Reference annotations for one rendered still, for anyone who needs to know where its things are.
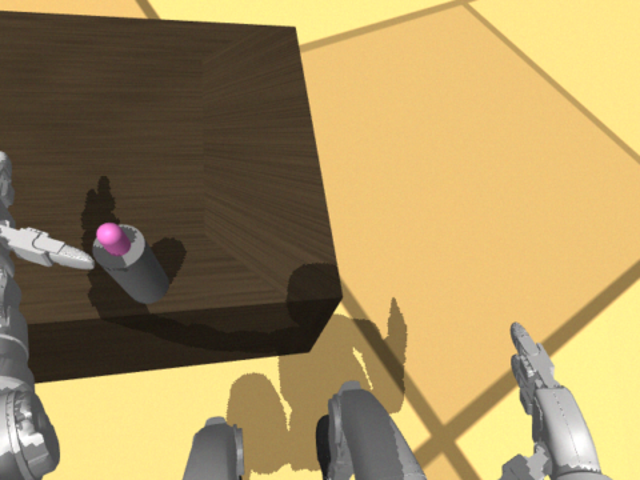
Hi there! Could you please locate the left robot arm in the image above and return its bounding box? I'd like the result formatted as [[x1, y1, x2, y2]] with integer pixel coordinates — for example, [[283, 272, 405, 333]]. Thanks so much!
[[0, 248, 60, 480]]

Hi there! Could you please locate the right robot hand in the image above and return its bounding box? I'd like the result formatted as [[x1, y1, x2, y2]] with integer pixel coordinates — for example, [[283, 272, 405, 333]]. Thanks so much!
[[498, 322, 602, 480]]

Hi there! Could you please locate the left robot hand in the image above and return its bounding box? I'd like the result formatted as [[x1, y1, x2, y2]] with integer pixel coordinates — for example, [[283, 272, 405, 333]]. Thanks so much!
[[0, 151, 95, 269]]

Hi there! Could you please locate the bottle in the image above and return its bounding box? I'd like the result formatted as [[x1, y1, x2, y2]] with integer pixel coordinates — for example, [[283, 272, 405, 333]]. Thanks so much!
[[92, 223, 169, 304]]

